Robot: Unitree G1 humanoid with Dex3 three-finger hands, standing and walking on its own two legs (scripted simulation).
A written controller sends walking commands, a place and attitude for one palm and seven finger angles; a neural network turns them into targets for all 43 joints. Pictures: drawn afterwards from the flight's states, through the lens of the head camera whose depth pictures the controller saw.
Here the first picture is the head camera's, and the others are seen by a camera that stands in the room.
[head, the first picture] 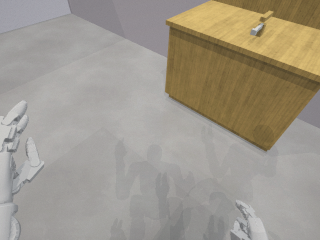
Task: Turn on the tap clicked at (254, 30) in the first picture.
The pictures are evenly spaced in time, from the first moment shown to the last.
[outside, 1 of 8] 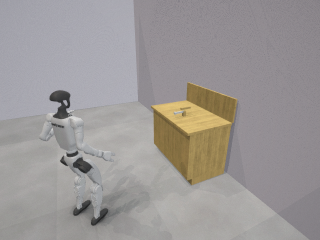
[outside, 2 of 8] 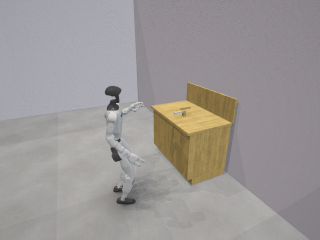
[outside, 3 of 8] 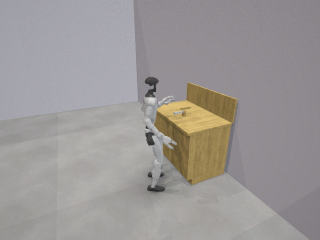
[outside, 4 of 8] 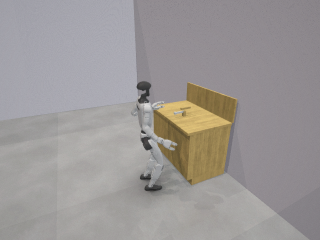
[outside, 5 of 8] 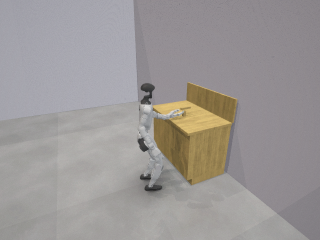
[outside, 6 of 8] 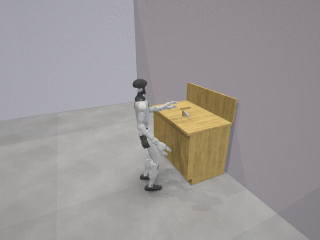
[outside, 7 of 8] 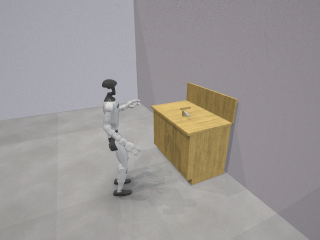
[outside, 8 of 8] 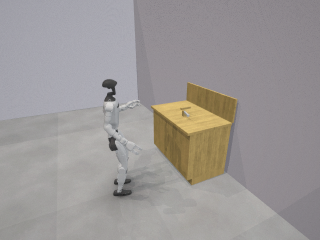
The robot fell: no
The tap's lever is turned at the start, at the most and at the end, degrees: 0 79 79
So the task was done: yes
